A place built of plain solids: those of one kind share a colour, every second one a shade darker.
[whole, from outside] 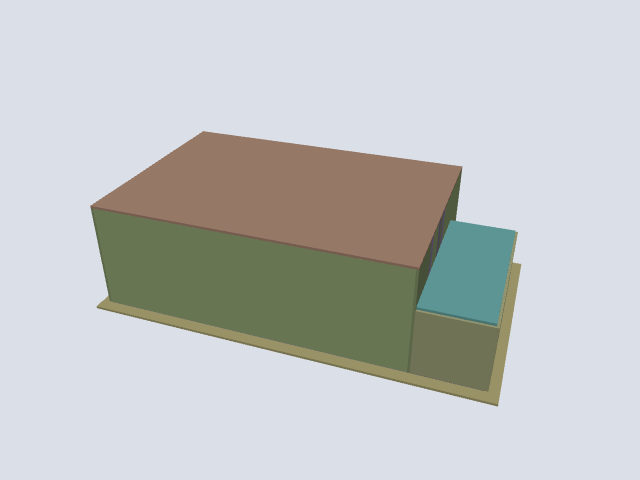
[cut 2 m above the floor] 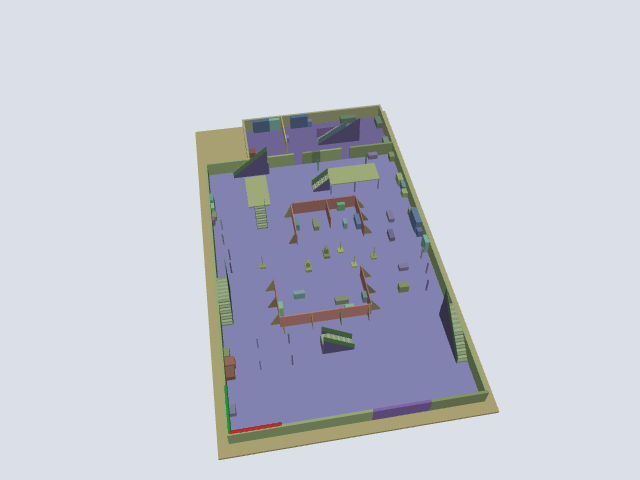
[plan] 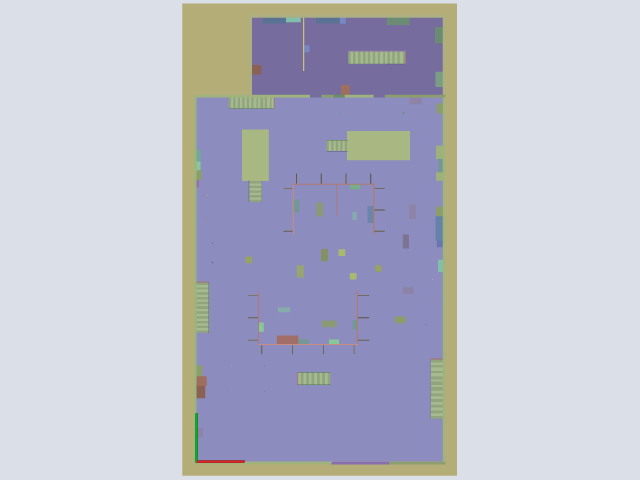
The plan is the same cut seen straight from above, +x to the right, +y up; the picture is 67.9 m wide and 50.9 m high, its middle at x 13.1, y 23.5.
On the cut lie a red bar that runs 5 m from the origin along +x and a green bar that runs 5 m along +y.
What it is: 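A film and television sound stage with a two-storey annex across its back; the building has no window; on its floor two built sets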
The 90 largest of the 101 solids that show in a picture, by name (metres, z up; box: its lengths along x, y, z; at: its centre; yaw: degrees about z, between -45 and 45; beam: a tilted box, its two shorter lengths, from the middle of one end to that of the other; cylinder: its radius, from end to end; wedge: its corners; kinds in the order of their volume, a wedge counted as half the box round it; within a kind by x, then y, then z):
{
 "wall_bay_1": {"box": [0.3, 38.6, 13.38], "at": [-0.15, 19.3, 6.69]},
 "wall_bay_2": {"box": [12.33, 0.3, 13.38], "at": [5.87, 38.75, 6.69]},
 "wall_bay_3": {"box": [14.63, 0.3, 13.38], "at": [7.02, -0.15, 6.69]},
 "wall_bay_4": {"box": [1.29, 0.3, 13.38], "at": [13.88, 38.75, 6.69]},
 "wall_bay_5": {"box": [3.06, 0.3, 13.38], "at": [17.25, 38.75, 6.69]},
 "wall_bay_6": {"box": [6.44, 0.3, 13.38], "at": [23.2, 38.75, 6.69]},
 "wall_bay_7": {"box": [6.01, 0.3, 13.38], "at": [23.41, -0.15, 6.69]},
 "wall_bay_8": {"box": [0.3, 38.6, 13.38], "at": [26.27, 19.3, 6.69]},
 "floor_site_1": {"box": [29.12, 50.08, 0.3], "at": [13.06, 23.54, -0.45]},
 "roof_bay_1": {"box": [26.72, 39.2, 0.3], "at": [13.06, 19.3, 13.53]},
 "floor_bay_1": {"box": [26.12, 38.6, 0.3], "at": [13.06, 19.3, -0.15]},
 "wall_annex_1": {"box": [0.3, 8.48, 8.38], "at": [5.74, 42.84, 4.19]},
 "wall_annex_2": {"box": [20.83, 0.3, 8.38], "at": [16.0, 47.23, 4.19]},
 "wall_annex_3": {"box": [0.3, 8.48, 8.38], "at": [26.27, 42.84, 4.19]},
 "floor_annex_ground_1": {"box": [20.23, 8.48, 0.3], "at": [16.0, 42.84, -0.15]},
 "roof_annex_1": {"box": [20.23, 8.48, 0.3], "at": [16.0, 42.84, 8.53]},
 "setwall_1": {"box": [0.12, 5.56, 3.32], "at": [6.58, 15.25, 1.66]},
 "setwall_2": {"box": [0.12, 5.33, 3.37], "at": [10.26, 26.68, 1.69]},
 "setwall_3": {"box": [10.6, 0.12, 3.32], "at": [11.82, 12.41, 1.66]},
 "setwall_4": {"box": [8.68, 0.12, 3.37], "at": [14.54, 29.41, 1.69]},
 "setwall_5": {"box": [0.12, 3.25, 3.37], "at": [14.88, 27.72, 1.69]},
 "setwall_6": {"box": [0.12, 5.56, 3.32], "at": [17.06, 15.25, 1.66]},
 "setwall_7": {"box": [0.12, 5.33, 3.37], "at": [18.82, 26.68, 1.69]},
 "rack_1": {"box": [2.44, 0.66, 2.41], "at": [8.27, 46.75, 1.21]},
 "rack_2": {"box": [2.54, 0.62, 2.54], "at": [13.94, 46.77, 1.27]},
 "rack_3": {"box": [0.77, 2.59, 2.07], "at": [25.74, 24.73, 1.03]},
 "floor_gantry_1": {"box": [2.83, 5.48, 0.3], "at": [6.24, 32.48, 1.89]},
 "floor_gantry_2": {"box": [6.68, 3.11, 0.3], "at": [19.3, 33.5, 1.98]},
 "wall_bay_lintel_1": {"box": [1.2, 0.3, 11.18], "at": [12.63, 38.75, 7.79]},
 "wall_bay_lintel_2": {"box": [1.2, 0.3, 6.99], "at": [15.12, 38.75, 9.88]},
 "wall_bay_lintel_3": {"box": [1.2, 0.3, 11.18], "at": [19.38, 38.75, 7.79]},
 "door_bay_1": {"box": [6.08, 0.3, 5.3], "at": [17.37, -0.15, 2.65]},
 "step_1": {"box": [1.24, 0.39, 2.3], "at": [25.5, 7.72, 1.1]},
 "step_2": {"box": [1.24, 0.39, 2.71], "at": [25.5, 8.31, 1.3]},
 "step_3": {"box": [1.24, 0.39, 3.32], "at": [25.5, 9.21, 1.61]},
 "step_4": {"box": [1.24, 0.39, 3.73], "at": [25.5, 9.81, 1.81]},
 "roadcase_1": {"box": [0.55, 1.02, 0.77], "at": [0.27, 30.38, 0.39]},
 "roadcase_2": {"box": [0.62, 1.16, 1.1], "at": [0.31, 9.64, 0.55]},
 "roadcase_3": {"box": [1.16, 0.73, 1.08], "at": [21.61, 15.03, 0.54]},
 "roadcase_4": {"box": [0.73, 1.0, 0.99], "at": [25.76, 26.53, 0.49]},
 "roadcase_5": {"box": [0.72, 1.44, 1.06], "at": [25.76, 32.8, 0.53]},
 "roadcase_6": {"box": [0.71, 0.9, 0.81], "at": [25.77, 30.24, 0.41]},
 "roadcase_7": {"box": [0.68, 1.05, 0.97], "at": [25.78, 37.45, 0.48]},
 "bench_1": {"box": [2.43, 0.77, 0.93], "at": [21.39, 46.7, 0.47]},
 "bench_2": {"box": [0.83, 1.73, 0.9], "at": [25.71, 45.22, 0.45]},
 "bench_3": {"box": [0.77, 1.62, 0.92], "at": [25.74, 40.54, 0.46]},
 "wall_stair_1": {"box": [6.04, 0.1, 6.64], "at": [19.08, 43.55, 3.27]},
 "chest_1": {"box": [1.29, 0.53, 1.02], "at": [9.29, 16.11, 0.51]},
 "chest_2": {"box": [0.6, 1.38, 1.07], "at": [10.62, 27.1, 0.54]},
 "chest_3": {"box": [1.12, 0.52, 0.98], "at": [11.35, 12.73, 0.49]},
 "chest_4": {"box": [0.49, 0.99, 1.07], "at": [16.76, 14.49, 0.54]},
 "chest_5": {"box": [0.47, 0.87, 1.08], "at": [16.77, 26.04, 0.54]},
 "chest_6": {"box": [0.52, 1.39, 1.08], "at": [25.86, 31.39, 0.54]},
 "lockers_1": {"box": [0.46, 1.25, 1.92], "at": [0.23, 32.44, 0.96]},
 "lockers_2": {"box": [1.56, 0.5, 1.88], "at": [10.27, 46.83, 0.94]},
 "lockers_3": {"box": [0.5, 1.32, 1.94], "at": [25.87, 20.75, 0.97]},
 "crate_1": {"box": [0.94, 1.32, 0.68], "at": [0.47, 7.37, 0.34]},
 "crate_2": {"box": [1.1, 1.03, 0.91], "at": [0.55, 8.54, 0.46]},
 "crate_3": {"box": [0.97, 1.02, 0.95], "at": [6.37, 41.55, 0.47]},
 "crate_4": {"box": [0.94, 1.04, 0.7], "at": [15.79, 39.42, 0.35]},
 "wall_part_annex_ground_1": {"box": [0.15, 5.66, 3.89], "at": [11.37, 44.25, 1.95]},
 "cablebox_1": {"box": [0.69, 1.01, 0.7], "at": [0.34, 3.05, 0.35]},
 "cablebox_2": {"box": [0.68, 1.48, 0.67], "at": [22.21, 23.35, 0.34]},
 "cablebox_3": {"box": [1.16, 0.71, 0.62], "at": [22.45, 18.12, 0.31]},
 "cablebox_4": {"box": [0.7, 1.55, 0.66], "at": [22.9, 26.49, 0.33]},
 "cablebox_5": {"box": [1.32, 0.7, 0.74], "at": [23.24, 38.25, 0.37]},
 "wall_1": {"wedge": [[1.27, 13.62, -0.05], [1.27, 13.62, 0.24], [1.27, 18.97, -0.05], [1.27, 18.97, 4.67], [1.32, 13.62, -0.05], [1.32, 13.62, 0.24], [1.32, 18.97, -0.05], [1.32, 18.97, 4.67]]},
 "wall_2": {"wedge": [[3.39, 37.43, -0.05], [3.39, 37.43, 0.25], [3.39, 37.48, -0.05], [3.39, 37.48, 0.25], [8.22, 37.43, -0.05], [8.22, 37.43, 4.29], [8.22, 37.48, -0.05], [8.22, 37.48, 4.29]]},
 "wall_3": {"wedge": [[10.77, 8.12, -0.05], [10.77, 8.12, 2.73], [10.77, 8.17, -0.05], [10.77, 8.17, 2.73], [14.23, 8.12, -0.05], [14.23, 8.12, 0.26], [14.23, 8.17, -0.05], [14.23, 8.17, 0.26]]},
 "wall_4": {"wedge": [[16.06, 42.13, -0.05], [16.06, 42.13, 0.2], [16.06, 42.18, -0.05], [16.06, 42.18, 0.2], [22.09, 42.13, -0.05], [22.09, 42.13, 4.25], [22.09, 42.18, -0.05], [22.09, 42.18, 4.25]]},
 "wall_5": {"wedge": [[24.83, 4.51, -0.05], [24.83, 4.51, 0.26], [24.83, 10.84, -0.05], [24.83, 10.84, 4.59], [24.88, 4.51, -0.05], [24.88, 4.51, 0.26], [24.88, 10.84, -0.05], [24.88, 10.84, 4.59]]},
 "rail_1": {"wedge": [[1.27, 13.62, 0.24], [1.27, 13.62, 1.09], [1.27, 18.97, 4.67], [1.27, 18.97, 5.52], [1.32, 13.62, 0.24], [1.32, 13.62, 1.09], [1.32, 18.97, 4.67], [1.32, 18.97, 5.52]]},
 "rail_2": {"wedge": [[3.39, 37.43, 0.25], [3.39, 37.43, 1.07], [3.39, 37.48, 0.25], [3.39, 37.48, 1.07], [8.22, 37.43, 4.28], [8.22, 37.43, 5.11], [8.22, 37.48, 4.28], [8.22, 37.48, 5.11]]},
 "rail_3": {"wedge": [[10.77, 8.12, 2.73], [10.77, 8.12, 3.54], [10.77, 8.17, 2.73], [10.77, 8.17, 3.54], [14.23, 8.12, 0.26], [14.23, 8.12, 1.07], [14.23, 8.17, 0.26], [14.23, 8.17, 1.07]]},
 "rail_4": {"wedge": [[10.77, 9.43, 2.73], [10.77, 9.43, 3.54], [10.77, 9.48, 2.73], [10.77, 9.48, 3.54], [14.23, 9.43, 0.26], [14.23, 9.43, 1.07], [14.23, 9.48, 0.26], [14.23, 9.48, 1.07]]},
 "rail_5": {"wedge": [[24.83, 4.51, 0.26], [24.83, 4.51, 1.11], [24.83, 10.84, 4.59], [24.83, 10.84, 5.44], [24.88, 4.51, 0.26], [24.88, 4.51, 1.11], [24.88, 10.84, 4.59], [24.88, 10.84, 5.44]]},
 "cabinet_1": {"box": [0.5, 0.98, 1.64], "at": [6.89, 14.26, 0.82]},
 "cabinet_2": {"box": [1.04, 0.49, 1.81], "at": [14.59, 12.72, 0.91]},
 "cabinet_3": {"box": [1.03, 0.48, 1.16], "at": [16.82, 29.11, 0.58]},
 "desk_1": {"box": [0.7, 1.48, 0.77], "at": [13.06, 26.73, 0.39]},
 "desk_2": {"box": [1.58, 0.71, 0.77], "at": [14.08, 14.6, 0.39]},
 "floor_wall_bay_door_1": {"box": [1.2, 0.3, 4.19], "at": [15.12, 38.75, 2.1]},
 "counter_1": {"box": [0.62, 1.83, 1.04], "at": [18.45, 26.2, 0.52]},
 "sofa_1": {"box": [2.29, 0.26, 0.34], "at": [9.65, 12.6, 0.61]},
 "sofa_2": {"box": [2.29, 0.9, 0.44], "at": [9.65, 12.92, 0.22]},
 "bin_1": {"box": [0.55, 0.75, 0.92], "at": [11.72, 43.77, 0.46]},
 "bin_2": {"box": [0.64, 0.72, 1.04], "at": [25.8, 23.08, 0.52]},
 "dolly_1": {"box": [0.75, 1.3, 0.42], "at": [11.0, 20.18, 0.21]},
 "dolly_2": {"box": [0.75, 1.3, 0.42], "at": [13.57, 21.89, 0.21]},
 "rail_f1Rab_1": {"wedge": [[16.06, 42.13, 0.2], [16.06, 42.13, 1.15], [16.06, 42.18, 0.2], [16.06, 42.18, 1.15], [20.14, 42.13, 2.94], [20.14, 42.13, 3.89], [20.14, 42.18, 2.94], [20.14, 42.18, 3.89]]}
}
